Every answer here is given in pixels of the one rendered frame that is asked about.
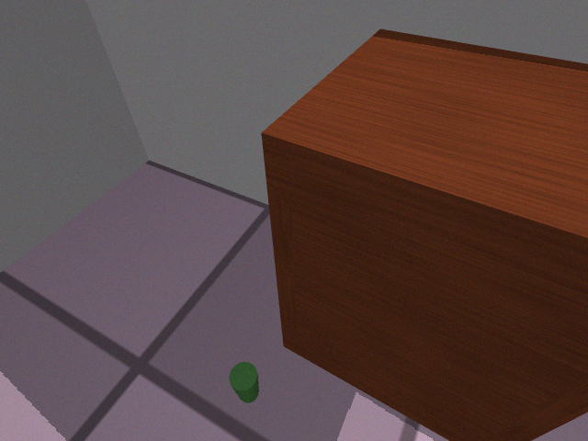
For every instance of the cup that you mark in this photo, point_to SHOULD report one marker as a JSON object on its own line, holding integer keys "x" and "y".
{"x": 244, "y": 380}

